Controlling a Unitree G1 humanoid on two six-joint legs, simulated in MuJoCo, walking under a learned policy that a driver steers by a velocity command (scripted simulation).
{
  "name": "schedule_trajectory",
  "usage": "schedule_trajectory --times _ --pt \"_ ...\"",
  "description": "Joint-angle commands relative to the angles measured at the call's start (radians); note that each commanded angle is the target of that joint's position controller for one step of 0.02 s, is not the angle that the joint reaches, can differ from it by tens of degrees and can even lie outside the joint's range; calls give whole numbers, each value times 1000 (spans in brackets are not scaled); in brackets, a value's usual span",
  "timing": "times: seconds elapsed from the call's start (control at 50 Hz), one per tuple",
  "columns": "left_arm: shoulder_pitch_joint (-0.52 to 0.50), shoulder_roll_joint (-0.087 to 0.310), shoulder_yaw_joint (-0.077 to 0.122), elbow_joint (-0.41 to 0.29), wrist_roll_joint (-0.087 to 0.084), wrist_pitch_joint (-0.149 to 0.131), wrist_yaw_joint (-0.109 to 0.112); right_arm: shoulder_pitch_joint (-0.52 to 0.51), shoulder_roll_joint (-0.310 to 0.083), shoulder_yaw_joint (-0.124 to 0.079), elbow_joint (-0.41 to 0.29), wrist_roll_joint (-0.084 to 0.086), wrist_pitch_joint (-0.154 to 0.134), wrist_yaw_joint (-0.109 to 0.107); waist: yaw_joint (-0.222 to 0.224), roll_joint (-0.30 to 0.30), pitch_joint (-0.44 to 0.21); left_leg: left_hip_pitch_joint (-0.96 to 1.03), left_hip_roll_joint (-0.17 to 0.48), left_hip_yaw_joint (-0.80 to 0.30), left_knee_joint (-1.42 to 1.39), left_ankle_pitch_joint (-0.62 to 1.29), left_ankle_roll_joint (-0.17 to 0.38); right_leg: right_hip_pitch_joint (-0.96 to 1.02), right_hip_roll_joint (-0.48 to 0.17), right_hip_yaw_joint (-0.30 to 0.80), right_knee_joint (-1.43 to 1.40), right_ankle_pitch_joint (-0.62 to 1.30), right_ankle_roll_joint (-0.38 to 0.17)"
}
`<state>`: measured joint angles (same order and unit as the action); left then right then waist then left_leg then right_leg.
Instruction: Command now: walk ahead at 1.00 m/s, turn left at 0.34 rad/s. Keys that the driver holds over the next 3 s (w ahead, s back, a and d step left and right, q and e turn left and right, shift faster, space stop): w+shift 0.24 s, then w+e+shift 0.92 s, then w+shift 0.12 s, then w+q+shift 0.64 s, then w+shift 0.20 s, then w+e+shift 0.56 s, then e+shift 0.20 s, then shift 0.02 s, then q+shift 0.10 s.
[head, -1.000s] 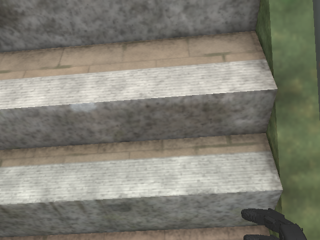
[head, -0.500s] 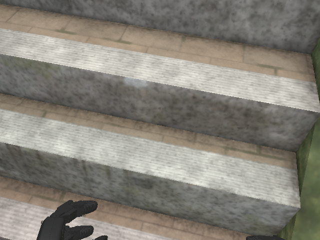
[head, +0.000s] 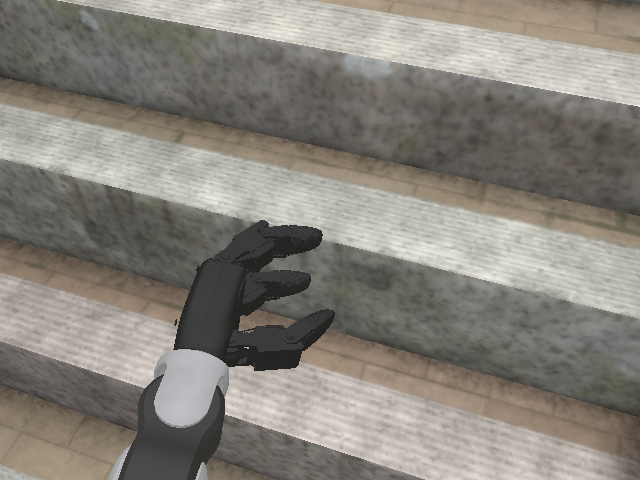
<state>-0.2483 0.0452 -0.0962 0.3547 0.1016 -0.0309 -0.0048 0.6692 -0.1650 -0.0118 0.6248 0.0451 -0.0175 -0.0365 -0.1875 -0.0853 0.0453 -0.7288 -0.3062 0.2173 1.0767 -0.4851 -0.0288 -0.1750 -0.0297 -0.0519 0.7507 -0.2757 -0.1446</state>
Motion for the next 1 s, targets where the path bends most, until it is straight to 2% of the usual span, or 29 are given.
schedule_trajectory --times 0.02,0.06,0.12,0.16,0.18,0.2,0.24,0.26,0.28,0.3,0.32,0.34,0.38,0.44,0.48,0.52,0.56,0.62,0.64,0.66,0.68,0.7,0.72,0.74,0.82,0.88,0.94,0.96,1.0 --pt "-36 114 38 52 -41 -2 -2 -190 -141 -68 -164 9 25 9 -12 -120 -41 150 136 -266 184 -17 32 -134 -103 11 -607 362 -54" --pt "-127 240 78 132 -81 -4 25 10 -138 -68 -212 -20 22 26 -145 -9 -180 171 159 -271 481 -155 57 -58 -205 -55 -424 671 -56" --pt "-217 268 144 97 -190 -20 -31 566 96 61 -14 -45 26 -20 -253 264 -354 349 470 -500 243 76 152 -28 -453 272 -349 132 -140" --pt "-199 173 107 103 -203 31 -52 390 -24 14 9 -65 58 1 -236 795 -59 36 449 -517 -448 108 263 141 -33 -11 125 33 -2" --pt "-146 157 96 100 -139 51 -63 202 -77 12 -30 -89 39 25 -110 867 -34 -141 351 -488 -590 136 179 239 80 -43 398 -158 26" --pt "-18 178 98 120 -101 48 -86 57 -95 26 -86 -103 -2 26 26 785 -182 -165 264 -446 -636 163 -32 304 101 -59 452 -250 21" --pt "590 346 103 292 85 42 -92 -418 -288 -43 -300 -76 -36 -14 361 679 -284 -406 1 -244 -924 512 -788 705 202 -297 129 -401 -21" --pt "1346 552 121 502 198 38 -39 -1058 -555 -144 -553 -52 -28 -74 821 487 -231 -841 -268 -76 -417 693 -1239 1185 157 -382 -174 -455 -174" --pt "717 471 85 435 40 -8 -5 -879 -455 -192 -564 163 17 -66 423 -1226 -176 -516 -122 -197 1605 -506 -1037 274 -358 6 -622 91 -245" --pt "-868 56 -85 7 -59 34 -86 141 -284 -110 -222 103 16 -21 -590 -960 -29 -385 221 -517 1435 -415 -340 -622 -209 -148 -233 156 124" --pt "-999 -2 -50 -106 -25 27 -59 745 -221 -102 77 -7 72 9 -731 -561 -314 210 107 -259 1657 -202 -264 -578 -67 -327 -247 135 120" --pt "-693 168 35 -87 -67 -15 -21 847 -167 -76 153 -33 112 -2 -588 -292 -286 729 133 -251 1500 69 -229 -849 -116 -256 -315 110 50" --pt "-164 190 53 77 -160 -27 16 377 -132 -48 72 -40 114 -18 -295 13 -76 165 392 -361 783 -81 -40 -332 -191 -98 -268 25 20" --pt "228 304 112 86 -91 -47 51 -368 -47 44 -132 -32 9 44 129 99 -33 109 498 -145 -343 500 30 -74 -169 -34 -69 -391 107" --pt "106 282 123 44 -140 -59 47 -202 5 73 -82 -33 6 57 86 11 -37 345 568 -238 -398 887 95 -415 -220 69 194 -507 79" --pt "-201 91 61 -69 -186 -42 24 183 -28 90 33 -86 17 51 -96 83 -41 576 513 -120 -368 1043 161 -785 -149 60 632 -425 149" --pt "-188 26 45 -107 -214 -46 31 185 -102 80 47 -96 23 67 -79 171 7 683 567 -222 -491 1069 229 -1130 -77 -2 1062 -507 240" --pt "-48 -1 49 -145 -260 -22 47 -264 -94 131 -86 -131 14 123 154 300 104 421 603 -235 -751 1131 223 -1095 149 -54 1769 -639 338" --pt "3 -65 53 -155 -221 -8 41 -364 -217 115 -73 -127 17 124 260 439 16 495 566 -234 -381 1856 74 -1286 188 -37 2179 -684 340" --pt "264 -58 47 -24 -181 -25 18 -249 -454 -20 55 -76 20 149 319 772 14 303 620 -186 -440 1509 21 -1273 36 -38 2143 -220 294" --pt "106 70 67 -71 -176 -30 38 -146 -403 -35 68 -63 43 126 194 577 155 418 538 -149 -518 1068 31 -1415 50 -45 1964 -147 297" --pt "-89 86 76 -89 -178 -38 30 -151 -301 -13 74 -118 50 89 145 471 263 422 533 -165 -597 684 66 -1485 13 15 1845 -56 264" --pt "-122 55 59 -112 -209 2 58 -183 -469 -67 66 -161 24 16 138 564 171 326 967 -691 -991 78 227 -1470 -143 131 1976 -8 259" --pt "-206 173 93 -120 -240 38 54 -264 -395 -49 34 -149 -3 -32 104 400 324 460 1101 -812 -1062 -63 258 -1664 -188 227 1919 24 311" --pt "-91 189 117 69 -192 84 54 -395 -126 40 110 -105 -38 -81 104 299 615 81 699 -404 -1024 -52 131 -1258 -70 86 1627 183 340" --pt "165 161 144 193 -166 92 56 -412 -135 34 165 -101 -68 -78 190 299 481 239 646 -203 -840 505 136 -1070 -40 81 1489 179 260" --pt "506 221 192 272 -98 96 38 -604 -284 -14 66 -70 -59 -97 378 188 100 404 546 103 -605 1492 77 -399 -12 -121 729 106 89" --pt "635 291 225 320 -119 98 44 -677 -279 -10 20 -37 -57 -113 441 152 -50 404 514 107 -406 1750 105 -133 30 -159 561 179 50" --pt "1006 191 200 426 -58 82 6 -939 -218 3 -104 -22 -98 -62 597 202 -101 431 657 4 124 1751 180 26 -49 -100 78 160 -23"
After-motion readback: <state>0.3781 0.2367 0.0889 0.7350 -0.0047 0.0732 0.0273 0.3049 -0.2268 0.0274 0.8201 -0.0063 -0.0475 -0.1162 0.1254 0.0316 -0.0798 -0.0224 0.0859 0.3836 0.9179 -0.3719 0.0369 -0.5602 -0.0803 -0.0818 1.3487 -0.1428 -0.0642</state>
